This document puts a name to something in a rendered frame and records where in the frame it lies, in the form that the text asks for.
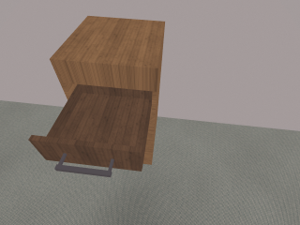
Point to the drawer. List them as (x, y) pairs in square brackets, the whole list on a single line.
[(97, 124)]

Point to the cabinet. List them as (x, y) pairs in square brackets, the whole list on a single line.
[(117, 53)]

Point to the handle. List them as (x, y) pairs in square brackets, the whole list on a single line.
[(73, 169)]

